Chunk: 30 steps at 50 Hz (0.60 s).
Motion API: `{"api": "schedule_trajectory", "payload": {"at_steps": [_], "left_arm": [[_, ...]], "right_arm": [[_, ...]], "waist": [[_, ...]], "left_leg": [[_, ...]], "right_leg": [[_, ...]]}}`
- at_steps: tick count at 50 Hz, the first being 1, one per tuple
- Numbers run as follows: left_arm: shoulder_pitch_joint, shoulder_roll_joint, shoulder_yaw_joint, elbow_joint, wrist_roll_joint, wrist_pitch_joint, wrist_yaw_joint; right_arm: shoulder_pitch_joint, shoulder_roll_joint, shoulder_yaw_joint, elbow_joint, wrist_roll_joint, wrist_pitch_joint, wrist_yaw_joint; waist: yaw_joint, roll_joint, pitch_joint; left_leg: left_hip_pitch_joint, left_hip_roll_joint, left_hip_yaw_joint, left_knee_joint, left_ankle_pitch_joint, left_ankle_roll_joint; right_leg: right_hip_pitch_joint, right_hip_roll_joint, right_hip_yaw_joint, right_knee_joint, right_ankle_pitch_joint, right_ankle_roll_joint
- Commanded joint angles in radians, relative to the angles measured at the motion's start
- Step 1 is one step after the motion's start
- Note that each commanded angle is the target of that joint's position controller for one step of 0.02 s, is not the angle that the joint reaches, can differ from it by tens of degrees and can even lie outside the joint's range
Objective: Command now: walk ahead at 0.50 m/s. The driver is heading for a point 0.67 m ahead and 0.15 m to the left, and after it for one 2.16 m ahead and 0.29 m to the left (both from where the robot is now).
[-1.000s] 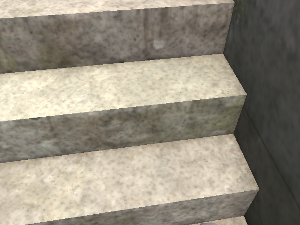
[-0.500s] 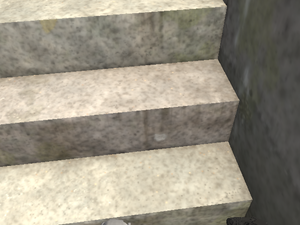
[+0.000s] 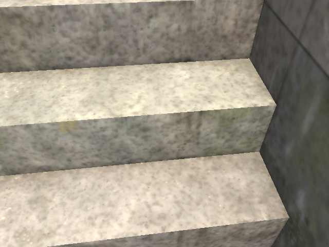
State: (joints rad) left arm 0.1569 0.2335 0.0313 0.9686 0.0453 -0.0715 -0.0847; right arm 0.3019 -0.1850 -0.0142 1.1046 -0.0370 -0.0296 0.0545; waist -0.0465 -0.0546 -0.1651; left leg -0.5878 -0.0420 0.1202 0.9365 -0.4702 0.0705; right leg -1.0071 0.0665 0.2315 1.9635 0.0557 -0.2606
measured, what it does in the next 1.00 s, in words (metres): climbs, turning left: right foot 0.20 m higher, then left foot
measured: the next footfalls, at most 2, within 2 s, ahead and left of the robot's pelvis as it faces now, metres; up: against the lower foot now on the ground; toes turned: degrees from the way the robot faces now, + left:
right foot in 0.24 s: +0.33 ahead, -0.11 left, +0.20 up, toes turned -4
left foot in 0.76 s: +0.28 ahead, +0.15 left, +0.21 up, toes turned +16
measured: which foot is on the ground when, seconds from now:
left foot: down 0.00-0.30, up 0.32-0.74, down 0.76-1.00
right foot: up 0.00-0.22, down 0.24-0.78, up 0.80-1.00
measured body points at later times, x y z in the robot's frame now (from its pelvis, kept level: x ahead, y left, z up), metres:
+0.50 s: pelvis +0.21 -0.02 +0.23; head +0.21 -0.01 +0.68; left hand +0.28 +0.20 +0.08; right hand +0.27 -0.24 +0.07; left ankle +0.18 +0.14 -0.30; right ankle +0.29 -0.11 -0.48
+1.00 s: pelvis +0.27 +0.04 +0.26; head +0.29 +0.06 +0.71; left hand +0.40 +0.32 +0.16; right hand +0.38 -0.20 +0.13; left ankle +0.25 +0.14 -0.48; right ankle +0.25 -0.12 -0.15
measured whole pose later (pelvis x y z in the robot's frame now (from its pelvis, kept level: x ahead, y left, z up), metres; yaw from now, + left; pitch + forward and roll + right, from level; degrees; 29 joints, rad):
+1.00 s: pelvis +0.27 +0.04 +0.26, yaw +19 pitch +7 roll -1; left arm 0.10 0.25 0.02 0.69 0.02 -0.04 -0.03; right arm 0.32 -0.23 -0.06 0.87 -0.04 -0.02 0.02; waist -0.09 -0.01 -0.09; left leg -0.39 -0.03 -0.05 0.51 -0.24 0.06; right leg -0.93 0.07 0.07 2.15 -0.47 -0.03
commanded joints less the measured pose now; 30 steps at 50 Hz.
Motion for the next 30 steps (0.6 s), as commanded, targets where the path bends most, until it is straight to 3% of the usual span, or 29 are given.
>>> {"api": "schedule_trajectory", "payload": {"at_steps": [1,2,4,5,6,7,8,9,10,11,12,13,14,15,16,17,18,19,20,21,22,23,24,25,26,27,28,29,30], "left_arm": [[0.028,-0.091,-0.037,-0.034,-0.007,0.017,-0.018],[0.004,-0.101,-0.044,-0.039,-0.017,0.019,-0.029],[-0.088,-0.119,-0.07,-0.066,-0.018,0.015,-0.015],[-0.167,-0.135,-0.082,-0.114,-0.028,0.016,-0.006],[-0.253,-0.089,-0.078,-0.149,-0.028,0.026,0.005],[-0.342,-0.07,-0.078,-0.2,-0.048,0.048,0.022],[-0.416,-0.063,-0.076,-0.241,-0.063,0.064,0.039],[-0.539,-0.067,-0.094,-0.302,-0.038,0.105,0.025],[-0.575,-0.077,-0.095,-0.327,-0.023,0.131,-0.005],[-0.376,-0.114,-0.1,-0.26,-0.035,0.137,-0.006],[-0.223,-0.075,-0.085,-0.226,-0.029,0.147,-0.002],[-0.198,-0.017,-0.063,-0.19,-0.01,0.154,0.01],[-0.067,-0.013,-0.058,-0.124,-0.027,0.152,0.033],[0.074,-0.001,-0.047,-0.053,-0.03,0.157,0.039],[0.199,0.015,-0.04,0.017,0.01,0.163,0.042],[0.169,-0.024,-0.038,-0.031,0.037,0.158,0.026],[0.038,0.087,0.033,0.047,-0.049,0.112,0.148],[-0.095,-0.087,-0.052,0.002,0.026,0.077,0.047],[-0.086,-0.169,-0.062,0.033,0.002,0.039,0.025],[-0.115,-0.229,-0.087,0.061,-0.007,0.017,0.024],[-0.166,-0.233,-0.081,0.057,-0.012,-0.006,0.027],[-0.102,-0.215,-0.08,0.071,0.021,-0.026,0.022],[-0.133,-0.191,-0.067,0.046,0.017,-0.037,0.028],[-0.168,-0.152,-0.051,-0.002,0.009,-0.038,0.02],[-0.253,-0.058,-0.018,-0.07,0.006,-0.036,0.026],[-0.281,0.074,0.024,-0.128,0.009,-0.066,0.053],[-0.331,0.068,0.017,-0.147,0.017,-0.076,0.039],[-0.332,0.063,0.021,-0.157,0.028,-0.08,0.035],[-0.303,0.072,0.025,-0.155,0.028,-0.085,0.04]], "right_arm": [[-0.122,0.027,0.015,-0.048,-0.027,-0.03,0.028],[-0.056,0.031,0.017,-0.027,-0.052,-0.032,0.022],[0.075,0.063,0.035,0.04,-0.075,-0.036,0.012],[0.128,0.066,0.044,0.057,-0.092,-0.04,0.008],[0.148,0.036,0.037,0.053,-0.099,-0.048,0.025],[0.202,0.02,0.034,0.062,-0.095,-0.049,0.037],[0.267,-0.002,0.027,0.082,-0.085,-0.051,0.033],[0.177,-0.076,0.008,0.052,-0.032,-0.043,0.059],[0.223,-0.139,0.0,0.064,0.008,-0.058,0.072],[0.207,-0.182,-0.003,0.08,0.009,-0.088,0.082],[0.172,-0.228,-0.032,0.091,0.058,-0.095,0.083],[0.25,-0.168,-0.022,0.124,0.05,-0.091,0.096],[0.344,-0.112,-0.016,0.156,-0.025,-0.083,0.111],[0.296,-0.112,-0.024,0.152,-0.047,-0.065,0.121],[0.199,-0.012,-0.016,0.129,-0.042,-0.034,0.136],[0.185,0.003,-0.035,0.18,0.018,-0.005,0.138],[0.015,-0.045,-0.066,-0.107,0.021,-0.057,0.003],[0.071,0.082,-0.029,0.1,0.069,-0.008,0.044],[0.069,0.022,-0.044,0.058,0.048,-0.013,0.036],[0.05,0.064,-0.034,0.044,0.032,-0.011,0.014],[0.021,0.102,-0.023,0.002,0.03,-0.012,-0.005],[-0.022,0.107,-0.009,-0.043,0.027,-0.005,-0.012],[-0.026,0.111,-0.001,-0.046,0.041,0.003,-0.016],[-0.085,0.078,-0.003,-0.071,0.051,0.009,-0.011],[-0.11,0.04,-0.007,-0.08,0.055,0.019,-0.007],[-0.084,0.022,-0.024,-0.101,0.031,0.02,-0.001],[-0.024,0.033,-0.016,-0.08,0.021,0.028,0.001],[-0.006,0.042,-0.014,-0.078,0.022,0.032,-0.004],[-0.011,0.044,-0.011,-0.091,0.014,0.033,-0.01]], "waist": [[0.129,0.077,0.09],[0.124,0.117,0.102],[0.108,0.079,0.152],[0.102,0.077,0.136],[0.1,0.024,0.105],[0.072,0.059,0.066],[0.053,0.123,0.049],[0.087,0.123,0.069],[0.102,0.241,-0.001],[0.169,0.292,-0.007],[0.229,0.308,-0.02],[0.182,0.269,-0.08],[0.142,0.194,-0.195],[0.196,0.125,-0.235],[0.248,-0.119,-0.203],[0.25,-0.203,-0.107],[0.083,-0.068,-0.042],[0.098,-0.091,0.036],[0.087,0.056,0.035],[0.027,0.132,0.017],[-0.018,0.153,0.043],[-0.046,0.157,-0.001],[-0.045,0.111,-0.016],[-0.043,0.101,-0.025],[-0.047,0.021,-0.055],[-0.069,-0.056,-0.013],[-0.09,-0.076,-0.036],[-0.098,-0.018,0.015],[-0.087,0.026,0.035]], "left_leg": [[0.138,0.211,-0.32,-0.583,0.203,0.155],[0.133,0.206,-0.286,-0.603,0.227,0.152],[0.24,0.225,-0.277,-0.619,0.24,0.131],[0.277,0.216,-0.218,-0.63,0.286,0.107],[0.261,0.175,-0.132,-0.655,0.358,0.088],[0.248,0.181,-0.119,-0.696,0.479,0.094],[0.29,0.186,-0.115,-0.715,0.704,0.106],[0.132,0.224,-0.099,-0.868,1.082,0.153],[0.086,0.252,-0.141,-0.862,1.574,0.258],[0.255,0.336,-0.136,-0.773,1.988,0.259],[0.546,0.346,-0.092,-0.662,2.15,0.251],[0.676,0.339,-0.093,-0.562,2.258,0.246],[0.529,0.325,-0.119,-0.411,2.318,0.191],[0.326,0.273,-0.17,-0.263,2.082,0.184],[0.054,0.12,-0.195,0.037,1.24,0.132],[-0.131,0.05,-0.315,0.7,0.64,0.064],[0.015,-0.001,-0.212,0.879,0.477,0.041],[-0.419,0.069,-0.413,1.037,0.501,0.1],[-0.47,0.079,-0.399,1.038,0.423,0.111],[-0.499,0.089,-0.393,0.981,0.405,0.111],[-0.471,0.102,-0.347,0.912,0.281,0.097],[-0.491,0.149,-0.271,0.857,0.328,0.072],[-0.48,0.162,-0.252,0.775,0.266,0.024],[-0.392,0.179,-0.183,0.657,0.191,-0.041],[-0.211,0.169,-0.111,0.599,0.162,-0.062],[-0.068,0.184,-0.072,0.565,0.177,-0.085],[0.032,0.186,-0.113,0.626,0.203,-0.081],[0.006,0.197,-0.147,0.619,0.224,-0.067],[-0.02,0.213,-0.164,0.525,0.222,-0.059]], "right_leg": [[-0.294,-0.02,-0.083,0.197,-0.089,-0.029],[-0.332,-0.015,-0.128,0.367,-0.109,-0.034],[-0.519,-0.035,-0.102,0.446,-0.149,-0.056],[-0.542,-0.059,-0.132,0.352,-0.155,-0.072],[-0.456,-0.1,-0.222,0.112,-0.078,-0.049],[-0.382,-0.132,-0.277,-0.026,-0.054,-0.016],[-0.348,-0.139,-0.321,-0.12,-0.119,0.017],[-0.068,-0.122,-0.406,-0.435,-0.386,0.032],[0.161,-0.039,-0.515,-0.503,-0.468,0.112],[0.191,-0.043,-0.419,-0.542,-0.165,0.122],[0.087,0.013,-0.426,-0.775,-0.272,0.144],[0.117,0.065,-0.47,-0.871,-0.343,0.118],[0.396,0.027,-0.336,-0.837,-0.22,0.043],[0.629,-0.04,-0.151,-1.036,-0.29,-0.002],[0.754,-0.192,0.166,-1.357,-0.377,-0.099],[0.58,-0.338,0.508,-1.577,-0.593,-0.172],[0.474,-0.332,0.396,-1.555,-0.804,-0.094],[0.455,-0.318,0.277,-1.565,-0.771,-0.029],[0.517,-0.302,0.197,-1.552,-0.669,-0.01],[0.506,-0.27,0.076,-1.544,-0.539,0.023],[0.473,-0.229,-0.067,-1.564,-0.433,0.056],[0.51,-0.225,-0.187,-1.547,-0.251,0.073],[0.534,-0.207,-0.289,-1.558,-0.169,0.094],[0.514,-0.202,-0.374,-1.603,-0.129,0.115],[0.425,-0.185,-0.433,-1.652,-0.086,0.114],[0.38,-0.199,-0.457,-1.718,-0.031,0.129],[0.361,-0.261,-0.408,-1.737,0.061,0.089],[0.411,-0.302,-0.396,-1.734,0.085,0.068],[0.5,-0.327,-0.382,-1.725,0.082,0.061]]}}
Keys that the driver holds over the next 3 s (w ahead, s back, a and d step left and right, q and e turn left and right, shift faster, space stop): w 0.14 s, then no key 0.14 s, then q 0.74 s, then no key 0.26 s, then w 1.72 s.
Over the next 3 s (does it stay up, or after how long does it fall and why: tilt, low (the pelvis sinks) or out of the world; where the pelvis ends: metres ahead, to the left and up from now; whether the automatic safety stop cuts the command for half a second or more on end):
stays up -0.16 -0.07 -0.07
